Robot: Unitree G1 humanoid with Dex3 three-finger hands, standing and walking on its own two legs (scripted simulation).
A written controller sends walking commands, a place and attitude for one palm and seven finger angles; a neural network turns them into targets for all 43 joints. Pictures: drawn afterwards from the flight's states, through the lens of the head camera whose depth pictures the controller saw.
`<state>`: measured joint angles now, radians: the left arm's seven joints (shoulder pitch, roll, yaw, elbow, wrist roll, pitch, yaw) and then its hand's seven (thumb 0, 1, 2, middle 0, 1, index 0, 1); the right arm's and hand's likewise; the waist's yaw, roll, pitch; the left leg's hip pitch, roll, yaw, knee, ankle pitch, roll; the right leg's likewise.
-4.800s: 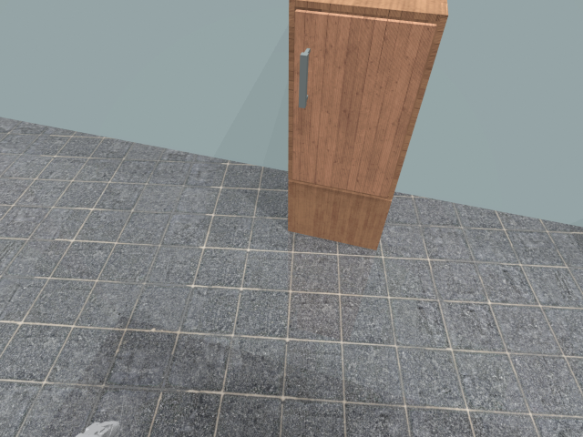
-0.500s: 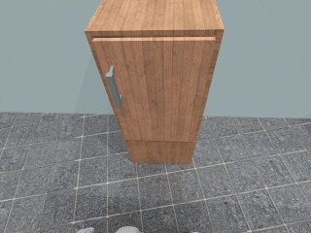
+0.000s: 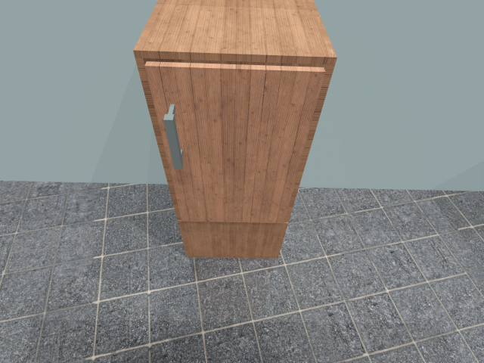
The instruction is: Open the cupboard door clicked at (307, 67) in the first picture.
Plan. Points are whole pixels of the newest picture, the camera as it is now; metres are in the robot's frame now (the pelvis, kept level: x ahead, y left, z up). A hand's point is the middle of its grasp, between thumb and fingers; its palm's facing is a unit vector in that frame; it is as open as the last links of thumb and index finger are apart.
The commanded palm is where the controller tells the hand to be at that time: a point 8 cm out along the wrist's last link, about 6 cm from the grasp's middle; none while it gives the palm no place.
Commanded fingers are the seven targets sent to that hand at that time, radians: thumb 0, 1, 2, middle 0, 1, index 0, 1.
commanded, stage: look again from close up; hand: left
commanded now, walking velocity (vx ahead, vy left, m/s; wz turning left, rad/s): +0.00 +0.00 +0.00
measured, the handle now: (175, 138) +0.60 +0.18 -0.01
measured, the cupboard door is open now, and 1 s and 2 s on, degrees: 0 0 0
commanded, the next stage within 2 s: shuffle to correct the standing spot in 0.44 s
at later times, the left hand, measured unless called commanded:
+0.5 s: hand out of the picture +0.00 +0.14 -0.18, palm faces +0.06 -0.98 -0.20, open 7.3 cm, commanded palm none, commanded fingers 0.00 0.90 0.90 -0.20 -0.30 -0.20 -0.30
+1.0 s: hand out of the picture +0.00 +0.16 -0.18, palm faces +0.06 -0.99 -0.14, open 7.3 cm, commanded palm none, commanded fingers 0.00 0.90 0.90 -0.20 -0.30 -0.20 -0.30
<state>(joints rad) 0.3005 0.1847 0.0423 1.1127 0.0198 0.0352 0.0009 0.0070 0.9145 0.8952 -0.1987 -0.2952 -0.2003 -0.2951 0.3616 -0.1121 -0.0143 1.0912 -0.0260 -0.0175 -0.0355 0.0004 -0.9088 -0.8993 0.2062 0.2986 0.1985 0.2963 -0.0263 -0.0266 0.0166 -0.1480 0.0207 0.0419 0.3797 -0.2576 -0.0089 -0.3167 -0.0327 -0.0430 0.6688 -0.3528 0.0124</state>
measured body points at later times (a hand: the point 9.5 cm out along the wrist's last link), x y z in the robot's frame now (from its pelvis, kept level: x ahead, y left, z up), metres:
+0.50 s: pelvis +0.01 -0.02 -0.01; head +0.00 -0.04 +0.44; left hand +0.00 +0.19 -0.16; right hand +0.03 -0.25 -0.17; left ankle -0.01 +0.09 -0.74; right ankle -0.02 -0.12 -0.74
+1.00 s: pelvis +0.04 +0.00 -0.01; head +0.04 +0.01 +0.44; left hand -0.01 +0.21 -0.17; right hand +0.01 -0.21 -0.16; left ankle +0.03 +0.07 -0.74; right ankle +0.02 -0.11 -0.68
